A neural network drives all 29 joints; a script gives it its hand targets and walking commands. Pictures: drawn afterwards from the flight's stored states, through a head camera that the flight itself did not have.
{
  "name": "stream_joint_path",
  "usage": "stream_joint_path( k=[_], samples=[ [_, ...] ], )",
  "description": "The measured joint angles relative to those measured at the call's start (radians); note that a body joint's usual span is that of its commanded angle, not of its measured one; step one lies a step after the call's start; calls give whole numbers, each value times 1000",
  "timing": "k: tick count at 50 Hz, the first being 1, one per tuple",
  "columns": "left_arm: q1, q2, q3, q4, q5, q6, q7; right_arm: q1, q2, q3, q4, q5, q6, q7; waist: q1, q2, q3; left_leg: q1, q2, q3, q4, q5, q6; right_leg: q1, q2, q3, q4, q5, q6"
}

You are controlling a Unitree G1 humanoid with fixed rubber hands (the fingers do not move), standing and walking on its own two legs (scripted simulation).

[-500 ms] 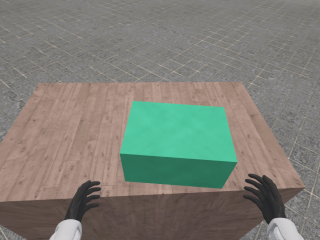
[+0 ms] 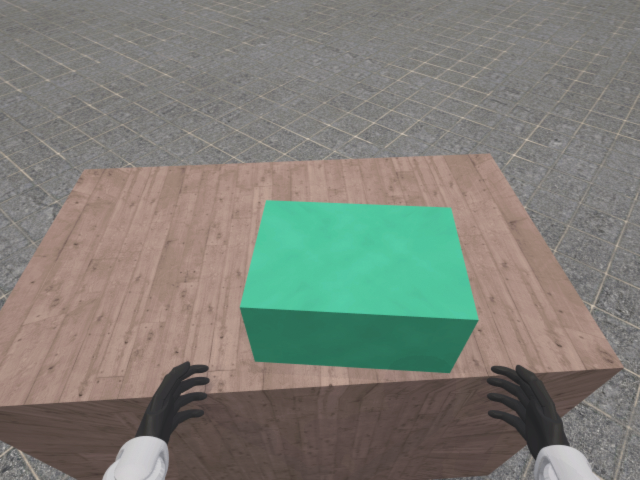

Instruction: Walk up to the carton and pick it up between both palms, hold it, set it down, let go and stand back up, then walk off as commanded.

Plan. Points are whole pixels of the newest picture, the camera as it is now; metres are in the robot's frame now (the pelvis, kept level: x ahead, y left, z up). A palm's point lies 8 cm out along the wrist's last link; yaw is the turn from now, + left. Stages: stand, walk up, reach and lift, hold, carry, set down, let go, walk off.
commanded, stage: set down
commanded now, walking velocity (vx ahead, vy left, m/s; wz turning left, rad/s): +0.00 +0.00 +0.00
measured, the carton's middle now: (354, 283) +0.41 -0.02 -0.02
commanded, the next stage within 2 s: let go in 0.28 s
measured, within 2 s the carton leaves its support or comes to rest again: neither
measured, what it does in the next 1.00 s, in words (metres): stands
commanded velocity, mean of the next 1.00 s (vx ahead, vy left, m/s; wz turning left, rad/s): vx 0.00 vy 0.00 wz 0.00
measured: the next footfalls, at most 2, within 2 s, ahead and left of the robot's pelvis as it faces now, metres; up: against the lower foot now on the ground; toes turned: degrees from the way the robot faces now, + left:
none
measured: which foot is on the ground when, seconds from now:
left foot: down 0.00-1.00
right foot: down 0.00-1.00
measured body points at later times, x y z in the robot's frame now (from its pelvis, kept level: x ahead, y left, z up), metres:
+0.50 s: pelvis +0.00 +0.00 +0.00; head -0.01 -0.02 +0.45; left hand +0.20 +0.22 -0.03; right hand +0.18 -0.25 -0.08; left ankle -0.01 +0.13 -0.74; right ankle +0.02 -0.15 -0.74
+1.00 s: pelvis +0.00 -0.02 +0.00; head +0.00 -0.02 +0.45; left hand +0.20 +0.22 -0.03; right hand +0.17 -0.28 -0.08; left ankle -0.01 +0.13 -0.74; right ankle +0.02 -0.15 -0.74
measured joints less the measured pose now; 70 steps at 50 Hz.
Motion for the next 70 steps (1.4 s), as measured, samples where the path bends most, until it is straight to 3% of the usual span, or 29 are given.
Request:
stream_joint_path(
  k=[19,40,44,50,70],
  samples=[
    [-30,-3,1,11,39,52,-31,0,0,0,110,-76,8,-3,1,35,8,0,0,0,0,-2,0,-6,0,0,13,-9,0],
    [-63,-6,2,42,49,73,-43,0,0,0,152,-117,0,-4,11,52,8,1,0,0,0,-1,0,-15,0,0,35,-19,0],
    [-47,32,2,41,98,6,-71,0,0,0,158,-118,2,-6,10,19,11,-10,-4,0,0,2,0,-44,-3,0,73,-35,-1],
    [-16,102,2,42,124,-120,-76,0,-21,0,166,-118,18,-6,10,-36,11,-35,-4,0,0,2,0,-92,-2,0,122,-57,-12],
    [13,124,2,42,127,-193,-77,0,-34,0,194,-118,33,-6,10,-37,11,-58,-4,0,0,1,0,-124,-2,0,144,-74,-20]
  ],
)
